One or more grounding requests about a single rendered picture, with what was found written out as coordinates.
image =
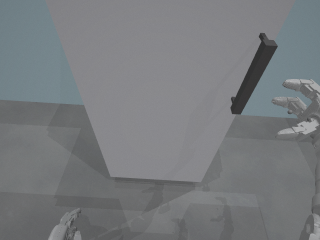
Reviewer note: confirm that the fridge door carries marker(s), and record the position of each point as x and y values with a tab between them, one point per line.
156	77

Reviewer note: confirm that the handle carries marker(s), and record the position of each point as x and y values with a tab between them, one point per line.
258	65

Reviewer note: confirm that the right robot upper arm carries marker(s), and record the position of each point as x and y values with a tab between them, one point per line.
311	230

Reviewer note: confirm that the robot left hand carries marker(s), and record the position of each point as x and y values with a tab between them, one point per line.
62	231

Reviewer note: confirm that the robot right hand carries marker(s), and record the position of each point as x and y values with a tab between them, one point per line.
304	128

